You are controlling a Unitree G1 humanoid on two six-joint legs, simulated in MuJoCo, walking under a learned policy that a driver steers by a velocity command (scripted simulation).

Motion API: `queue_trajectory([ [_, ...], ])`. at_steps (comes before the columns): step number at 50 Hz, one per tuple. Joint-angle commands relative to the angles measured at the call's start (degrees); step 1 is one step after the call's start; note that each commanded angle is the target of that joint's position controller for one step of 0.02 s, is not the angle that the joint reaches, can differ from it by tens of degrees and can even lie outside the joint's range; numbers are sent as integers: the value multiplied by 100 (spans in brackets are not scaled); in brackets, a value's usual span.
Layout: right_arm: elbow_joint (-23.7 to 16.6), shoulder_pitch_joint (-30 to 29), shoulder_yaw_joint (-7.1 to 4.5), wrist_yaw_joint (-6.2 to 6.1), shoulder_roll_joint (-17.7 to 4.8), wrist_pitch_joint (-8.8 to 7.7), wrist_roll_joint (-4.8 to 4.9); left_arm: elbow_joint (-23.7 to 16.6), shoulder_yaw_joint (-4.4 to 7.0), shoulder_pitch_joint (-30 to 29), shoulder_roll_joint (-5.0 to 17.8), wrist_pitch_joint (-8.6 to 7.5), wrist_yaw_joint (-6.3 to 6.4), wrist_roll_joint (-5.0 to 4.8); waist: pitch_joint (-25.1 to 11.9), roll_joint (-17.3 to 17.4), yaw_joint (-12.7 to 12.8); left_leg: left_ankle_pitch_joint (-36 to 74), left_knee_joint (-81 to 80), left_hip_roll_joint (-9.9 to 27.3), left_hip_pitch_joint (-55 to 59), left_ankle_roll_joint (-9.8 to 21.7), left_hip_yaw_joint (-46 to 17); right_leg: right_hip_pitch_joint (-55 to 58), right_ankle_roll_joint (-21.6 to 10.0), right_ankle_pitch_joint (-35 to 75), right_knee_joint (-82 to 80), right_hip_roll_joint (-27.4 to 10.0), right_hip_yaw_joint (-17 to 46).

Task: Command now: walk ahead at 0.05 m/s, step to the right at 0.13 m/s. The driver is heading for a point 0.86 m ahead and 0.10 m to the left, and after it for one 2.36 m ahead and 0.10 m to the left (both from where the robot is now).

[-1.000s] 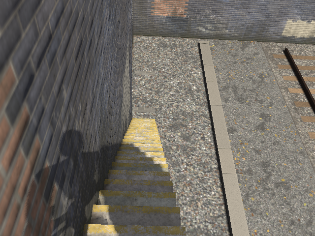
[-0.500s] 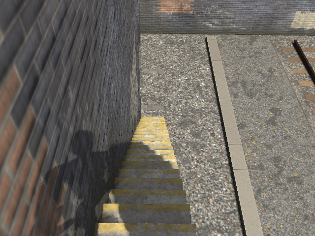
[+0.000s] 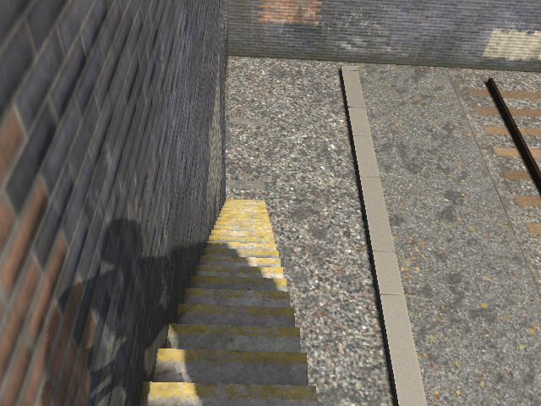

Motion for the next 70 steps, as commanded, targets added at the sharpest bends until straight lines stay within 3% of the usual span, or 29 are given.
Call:
queue_trajectory([
  [1, -304, 3, -183, -20, -806, -59, 1, -260, 88, 197, 435, -55, 5, -2, -34, 168, 11, 1475, -368, 291, -328, 181, -153, 159, -471, 1205, -379, -577, 588],
  [70, -301, 27, -153, 21, -737, -85, 2, -176, 87, 174, 410, -74, 15, 5, 21, 194, -14, 1195, -500, 277, -333, 160, -92, 145, -432, 1104, -507, -602, 686],
])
